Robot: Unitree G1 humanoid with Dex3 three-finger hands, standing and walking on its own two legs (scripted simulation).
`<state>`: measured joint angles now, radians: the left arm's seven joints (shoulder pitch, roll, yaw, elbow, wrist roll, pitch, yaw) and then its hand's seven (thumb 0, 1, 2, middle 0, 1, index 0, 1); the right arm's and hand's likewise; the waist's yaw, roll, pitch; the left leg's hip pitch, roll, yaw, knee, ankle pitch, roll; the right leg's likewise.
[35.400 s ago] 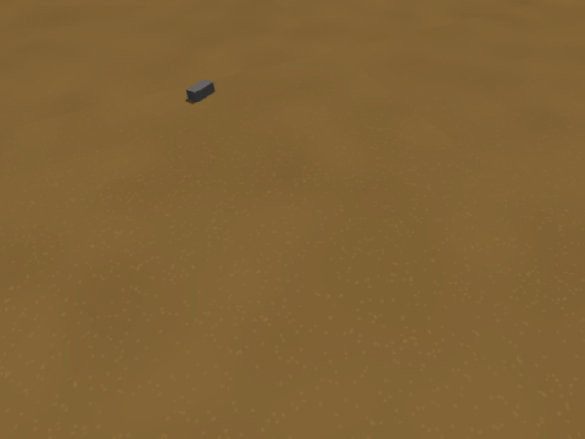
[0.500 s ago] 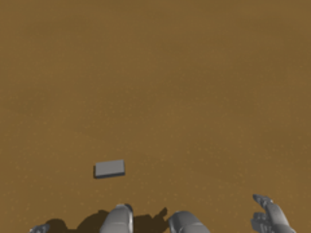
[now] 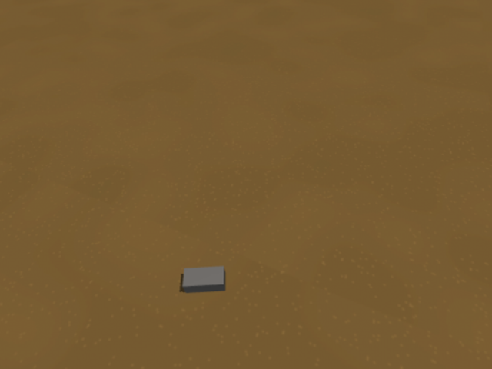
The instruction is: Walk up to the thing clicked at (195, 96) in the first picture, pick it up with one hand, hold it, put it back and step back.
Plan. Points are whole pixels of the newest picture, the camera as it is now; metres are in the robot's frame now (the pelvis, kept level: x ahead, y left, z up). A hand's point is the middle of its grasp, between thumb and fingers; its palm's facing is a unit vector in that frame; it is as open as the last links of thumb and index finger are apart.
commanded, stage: walk up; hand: left
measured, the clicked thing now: (204, 279) +0.57 +0.24 -0.74
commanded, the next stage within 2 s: none
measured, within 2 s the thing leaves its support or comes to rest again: neither
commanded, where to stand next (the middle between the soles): +0.20 -0.01 m, yaw +2 degrees
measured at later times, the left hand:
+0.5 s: hand out of the picture +0.12 +0.27 -0.17, palm faces +0.00 -0.93 -0.38, open 7.4 cm
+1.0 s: hand out of the picture +0.08 +0.34 -0.16, palm faces +0.06 -0.87 -0.49, open 7.4 cm
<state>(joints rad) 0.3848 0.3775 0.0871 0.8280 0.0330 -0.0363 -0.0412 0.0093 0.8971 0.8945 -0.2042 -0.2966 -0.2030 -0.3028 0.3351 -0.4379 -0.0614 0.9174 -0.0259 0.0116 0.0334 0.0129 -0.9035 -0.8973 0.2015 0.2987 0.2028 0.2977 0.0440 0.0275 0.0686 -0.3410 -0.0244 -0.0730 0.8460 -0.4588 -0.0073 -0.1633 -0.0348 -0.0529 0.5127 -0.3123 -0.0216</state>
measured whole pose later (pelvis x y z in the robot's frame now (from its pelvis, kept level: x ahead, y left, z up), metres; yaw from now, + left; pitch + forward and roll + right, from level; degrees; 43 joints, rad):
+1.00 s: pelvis +0.04 +0.02 -0.03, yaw +4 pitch -3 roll +0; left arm 0.25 0.45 0.07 0.95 0.03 0.00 0.03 0.01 0.90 0.89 -0.20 -0.30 -0.20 -0.30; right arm 0.32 -0.40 -0.05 0.93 -0.05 0.03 0.03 0.01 -0.90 -0.90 0.20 0.30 0.21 0.30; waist -0.03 0.02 0.02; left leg -0.24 0.00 -0.01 0.76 -0.48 0.02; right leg -0.58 -0.03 0.07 1.05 -0.40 -0.02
